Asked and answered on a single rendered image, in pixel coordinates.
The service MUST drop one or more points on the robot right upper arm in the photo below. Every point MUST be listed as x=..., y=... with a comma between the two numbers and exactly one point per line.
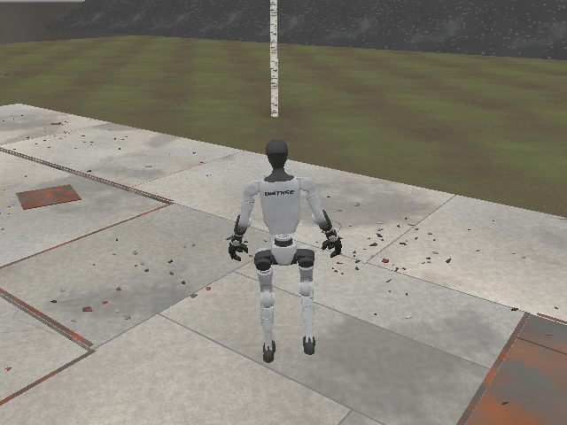
x=307, y=184

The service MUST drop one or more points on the right robot hand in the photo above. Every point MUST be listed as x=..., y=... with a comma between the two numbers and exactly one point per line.
x=337, y=244

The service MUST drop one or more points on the robot torso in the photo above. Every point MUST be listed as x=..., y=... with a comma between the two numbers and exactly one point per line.
x=280, y=203

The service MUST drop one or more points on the left robot hand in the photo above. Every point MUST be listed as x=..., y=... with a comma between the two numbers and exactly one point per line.
x=239, y=248

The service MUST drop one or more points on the robot left foot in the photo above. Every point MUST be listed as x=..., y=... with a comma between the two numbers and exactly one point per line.
x=268, y=355

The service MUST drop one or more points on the robot left upper arm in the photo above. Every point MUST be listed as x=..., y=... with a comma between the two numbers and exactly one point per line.
x=251, y=189

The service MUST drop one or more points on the right robot forearm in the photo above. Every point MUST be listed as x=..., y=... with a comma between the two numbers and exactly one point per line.
x=328, y=229

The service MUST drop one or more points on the left robot forearm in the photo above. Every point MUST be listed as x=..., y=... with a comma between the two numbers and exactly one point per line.
x=238, y=233

